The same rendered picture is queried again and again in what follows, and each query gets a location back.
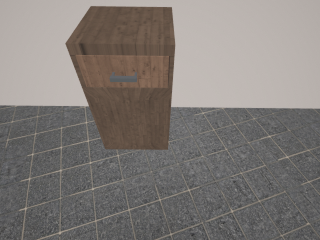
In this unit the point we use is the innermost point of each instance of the cabinet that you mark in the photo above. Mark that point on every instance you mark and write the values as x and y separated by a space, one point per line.
127 118

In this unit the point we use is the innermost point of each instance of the drawer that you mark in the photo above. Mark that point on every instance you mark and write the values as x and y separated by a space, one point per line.
152 71

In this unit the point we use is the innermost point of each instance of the handle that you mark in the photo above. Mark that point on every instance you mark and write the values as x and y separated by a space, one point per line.
115 78

